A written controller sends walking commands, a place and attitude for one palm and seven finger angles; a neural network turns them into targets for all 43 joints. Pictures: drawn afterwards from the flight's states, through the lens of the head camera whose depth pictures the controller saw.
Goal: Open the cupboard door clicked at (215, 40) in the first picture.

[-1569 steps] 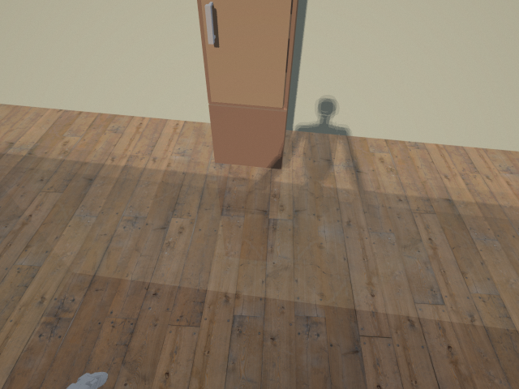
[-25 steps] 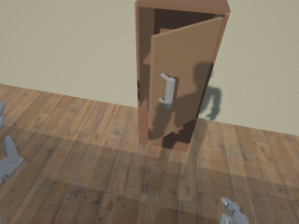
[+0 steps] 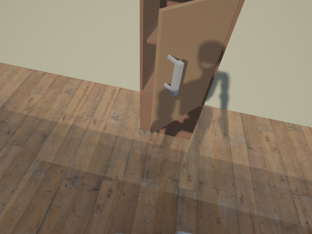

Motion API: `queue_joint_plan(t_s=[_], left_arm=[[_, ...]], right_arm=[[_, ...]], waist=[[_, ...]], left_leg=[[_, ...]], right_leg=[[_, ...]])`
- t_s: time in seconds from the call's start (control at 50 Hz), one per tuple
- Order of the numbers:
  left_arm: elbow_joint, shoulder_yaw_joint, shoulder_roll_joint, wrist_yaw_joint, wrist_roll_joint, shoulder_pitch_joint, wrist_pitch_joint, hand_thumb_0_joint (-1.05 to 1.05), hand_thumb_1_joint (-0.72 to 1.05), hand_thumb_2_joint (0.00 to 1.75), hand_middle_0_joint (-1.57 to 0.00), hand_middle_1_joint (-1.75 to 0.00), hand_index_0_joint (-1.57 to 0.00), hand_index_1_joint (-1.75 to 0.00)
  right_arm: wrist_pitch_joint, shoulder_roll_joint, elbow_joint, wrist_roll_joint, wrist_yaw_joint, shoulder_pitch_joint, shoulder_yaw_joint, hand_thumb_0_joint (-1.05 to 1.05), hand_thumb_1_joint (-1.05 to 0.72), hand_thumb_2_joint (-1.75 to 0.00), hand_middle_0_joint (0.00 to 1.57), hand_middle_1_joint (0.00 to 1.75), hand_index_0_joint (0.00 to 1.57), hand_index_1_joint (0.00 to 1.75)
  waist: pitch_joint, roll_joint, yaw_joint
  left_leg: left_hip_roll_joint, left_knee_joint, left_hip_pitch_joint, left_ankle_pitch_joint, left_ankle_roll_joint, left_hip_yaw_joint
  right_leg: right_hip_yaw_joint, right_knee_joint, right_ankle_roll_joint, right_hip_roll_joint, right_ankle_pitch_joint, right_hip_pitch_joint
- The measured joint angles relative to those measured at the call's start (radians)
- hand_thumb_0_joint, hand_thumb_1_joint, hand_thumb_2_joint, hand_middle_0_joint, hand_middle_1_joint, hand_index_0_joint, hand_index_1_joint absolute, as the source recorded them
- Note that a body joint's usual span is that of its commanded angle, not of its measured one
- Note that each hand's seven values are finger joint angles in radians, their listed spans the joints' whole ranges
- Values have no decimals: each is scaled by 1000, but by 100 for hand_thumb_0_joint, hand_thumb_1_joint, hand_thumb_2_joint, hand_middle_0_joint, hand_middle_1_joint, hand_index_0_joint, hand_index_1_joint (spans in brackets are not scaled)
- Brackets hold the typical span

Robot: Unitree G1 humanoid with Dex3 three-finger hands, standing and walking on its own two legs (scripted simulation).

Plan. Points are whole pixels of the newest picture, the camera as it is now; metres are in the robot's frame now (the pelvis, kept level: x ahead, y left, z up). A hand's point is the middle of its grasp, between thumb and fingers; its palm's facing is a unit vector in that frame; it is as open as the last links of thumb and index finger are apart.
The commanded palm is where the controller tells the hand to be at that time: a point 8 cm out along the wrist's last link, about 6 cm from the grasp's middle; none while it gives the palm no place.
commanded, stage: let the arm hang, fingers relaxed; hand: left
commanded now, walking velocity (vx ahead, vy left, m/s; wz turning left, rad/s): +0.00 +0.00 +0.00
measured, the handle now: (172, 76) +0.62 -0.03 +0.04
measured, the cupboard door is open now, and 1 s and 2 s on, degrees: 50 50 50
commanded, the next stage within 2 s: look to check the result in 0.74 s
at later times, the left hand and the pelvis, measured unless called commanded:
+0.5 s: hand out of the picture +0.08 +0.24 -0.14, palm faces +0.03 -0.95 -0.32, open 7.4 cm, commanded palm none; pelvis +0.03 +0.00 +0.01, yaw +0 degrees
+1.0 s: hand out of the picture +0.11 +0.22 -0.15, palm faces +0.00 -0.96 -0.29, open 7.4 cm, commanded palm none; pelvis +0.06 +0.00 +0.02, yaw +0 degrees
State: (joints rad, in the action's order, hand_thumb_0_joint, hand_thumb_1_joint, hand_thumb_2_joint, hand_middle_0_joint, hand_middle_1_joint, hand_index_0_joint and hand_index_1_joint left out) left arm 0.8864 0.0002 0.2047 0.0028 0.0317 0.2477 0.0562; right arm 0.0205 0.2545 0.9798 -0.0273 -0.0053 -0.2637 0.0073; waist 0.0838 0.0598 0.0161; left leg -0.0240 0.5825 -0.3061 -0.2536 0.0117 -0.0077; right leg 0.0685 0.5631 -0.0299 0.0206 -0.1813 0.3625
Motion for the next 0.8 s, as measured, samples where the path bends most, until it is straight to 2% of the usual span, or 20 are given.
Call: queue_joint_plan(t_s=[0.14,0.34,0.6,0.8], left_arm=[[142,-22,38,-4,-7,24,-28,0,94,89,-21,-30,-20,-30],[225,-45,81,5,-9,-7,-43,1,92,89,-20,-30,-20,-30],[227,-26,55,1,-12,-124,-67,0,91,89,-20,-30,-20,-30],[238,-20,50,-1,-12,-143,-72,0,91,89,-20,-30,-20,-30]], right_arm=[[11,-31,86,4,9,-68,0,1,-91,-90,20,30,20,30],[-9,-31,106,7,8,-8,7,0,-91,-90,20,30,20,30],[-30,0,137,9,12,72,-1,0,-91,-90,20,30,20,30],[-30,14,145,9,13,110,-4,0,-91,-90,20,30,20,30]], waist=[[-15,-32,-25],[-39,-96,-27],[-46,-71,-22],[-35,-59,-16]], left_leg=[[4,-65,43,23,-3,-18],[2,-110,83,30,1,-10],[-4,-187,151,43,1,-6],[4,-231,185,48,-5,-8]], right_leg=[[16,-83,-1,-6,34,-56],[7,-111,-1,-6,28,-86],[1,-153,8,-1,25,-137],[2,-195,5,-10,29,-170]])
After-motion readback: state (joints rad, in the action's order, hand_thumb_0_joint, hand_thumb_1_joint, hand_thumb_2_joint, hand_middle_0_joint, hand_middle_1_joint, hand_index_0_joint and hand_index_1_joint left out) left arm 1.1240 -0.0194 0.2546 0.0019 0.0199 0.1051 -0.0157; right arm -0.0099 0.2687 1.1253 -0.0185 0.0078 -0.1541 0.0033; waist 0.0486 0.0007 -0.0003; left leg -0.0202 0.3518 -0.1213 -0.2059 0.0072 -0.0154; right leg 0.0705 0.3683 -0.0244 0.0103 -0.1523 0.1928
